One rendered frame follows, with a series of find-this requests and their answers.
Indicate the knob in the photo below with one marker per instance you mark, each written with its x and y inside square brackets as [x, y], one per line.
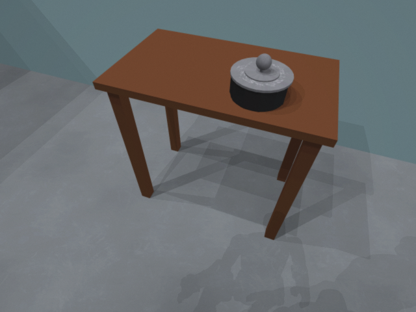
[264, 61]

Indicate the pot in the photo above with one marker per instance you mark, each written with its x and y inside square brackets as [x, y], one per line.
[256, 101]

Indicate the lid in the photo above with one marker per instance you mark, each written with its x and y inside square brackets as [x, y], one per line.
[246, 74]

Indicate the table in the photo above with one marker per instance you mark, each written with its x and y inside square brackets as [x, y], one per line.
[192, 73]

